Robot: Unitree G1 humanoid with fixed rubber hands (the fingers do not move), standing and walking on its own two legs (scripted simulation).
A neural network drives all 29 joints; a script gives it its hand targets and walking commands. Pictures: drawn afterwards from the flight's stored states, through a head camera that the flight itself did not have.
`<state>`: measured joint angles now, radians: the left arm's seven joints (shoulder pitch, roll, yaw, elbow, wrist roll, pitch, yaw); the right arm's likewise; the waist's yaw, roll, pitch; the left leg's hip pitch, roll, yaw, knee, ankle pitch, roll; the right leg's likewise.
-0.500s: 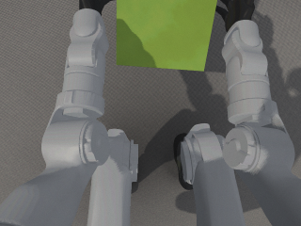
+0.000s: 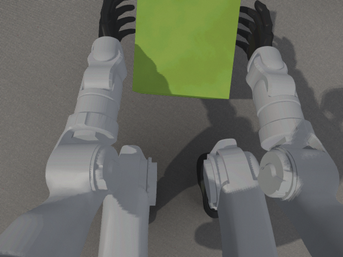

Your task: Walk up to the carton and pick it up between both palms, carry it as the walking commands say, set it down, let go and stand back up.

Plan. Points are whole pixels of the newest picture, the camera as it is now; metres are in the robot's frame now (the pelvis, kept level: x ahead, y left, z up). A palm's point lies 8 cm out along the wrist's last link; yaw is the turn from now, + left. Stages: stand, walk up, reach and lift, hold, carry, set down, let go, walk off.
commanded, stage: set down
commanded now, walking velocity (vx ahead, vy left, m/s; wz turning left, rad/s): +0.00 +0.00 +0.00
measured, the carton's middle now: (181, 42) +0.53 -0.02 -0.26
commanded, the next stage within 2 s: none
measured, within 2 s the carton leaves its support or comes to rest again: neither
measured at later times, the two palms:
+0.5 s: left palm (110, 35) +0.52 +0.12 -0.17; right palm (258, 47) +0.50 -0.17 -0.17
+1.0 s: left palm (110, 50) +0.50 +0.13 -0.20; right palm (254, 55) +0.49 -0.17 -0.19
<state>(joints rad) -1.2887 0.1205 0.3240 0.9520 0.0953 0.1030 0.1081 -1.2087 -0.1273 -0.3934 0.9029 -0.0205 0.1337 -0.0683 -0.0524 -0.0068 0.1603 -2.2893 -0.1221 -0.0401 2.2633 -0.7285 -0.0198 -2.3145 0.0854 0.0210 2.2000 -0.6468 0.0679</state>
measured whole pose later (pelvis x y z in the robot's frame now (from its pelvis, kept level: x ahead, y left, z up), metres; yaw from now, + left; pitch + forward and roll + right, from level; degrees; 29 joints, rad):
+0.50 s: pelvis -0.01 +0.00 -0.01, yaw +0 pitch +37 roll -3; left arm -1.37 0.16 0.31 1.03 0.12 0.11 0.07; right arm -1.28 -0.16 -0.42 0.99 -0.03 0.12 -0.04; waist -0.05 -0.01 0.27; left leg -2.25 -0.12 -0.03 2.32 -0.72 -0.01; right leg -2.26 0.09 0.03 2.25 -0.64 0.09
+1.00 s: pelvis -0.02 +0.00 -0.01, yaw +0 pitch +35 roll -3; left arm -1.40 0.24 0.15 1.17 0.03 0.07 0.07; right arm -1.34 -0.20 -0.35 1.13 0.00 0.04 -0.08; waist -0.04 -0.02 0.35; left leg -2.21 -0.12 -0.04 2.33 -0.72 -0.02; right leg -2.23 0.09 0.02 2.25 -0.63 0.08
